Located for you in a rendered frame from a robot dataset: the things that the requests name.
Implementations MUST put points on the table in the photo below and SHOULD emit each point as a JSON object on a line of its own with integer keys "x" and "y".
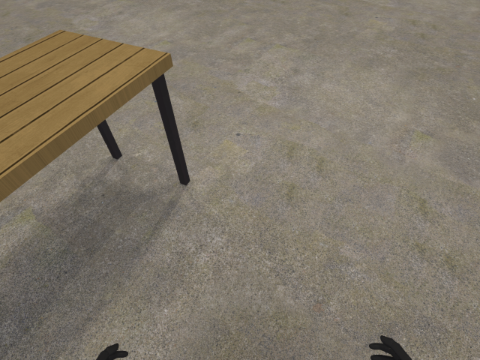
{"x": 57, "y": 89}

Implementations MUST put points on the robot right hand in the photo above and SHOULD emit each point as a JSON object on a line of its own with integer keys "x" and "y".
{"x": 391, "y": 347}

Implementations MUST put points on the robot left hand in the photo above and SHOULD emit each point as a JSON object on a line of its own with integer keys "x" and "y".
{"x": 111, "y": 353}

